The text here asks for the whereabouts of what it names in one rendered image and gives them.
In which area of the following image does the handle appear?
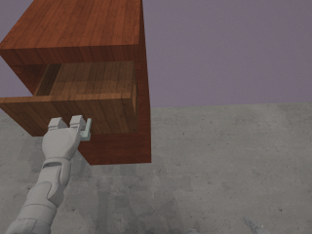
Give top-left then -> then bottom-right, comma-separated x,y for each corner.
80,118 -> 92,141

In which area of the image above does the robot left hand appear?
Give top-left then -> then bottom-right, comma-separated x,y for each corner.
42,115 -> 87,162

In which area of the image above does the drawer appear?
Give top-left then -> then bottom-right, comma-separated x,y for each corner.
0,60 -> 138,137

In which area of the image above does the robot right hand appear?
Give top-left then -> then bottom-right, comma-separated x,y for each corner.
243,216 -> 270,234

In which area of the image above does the cabinet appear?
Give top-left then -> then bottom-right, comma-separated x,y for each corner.
0,0 -> 152,166

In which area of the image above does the left robot forearm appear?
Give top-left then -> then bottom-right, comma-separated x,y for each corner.
5,157 -> 72,234

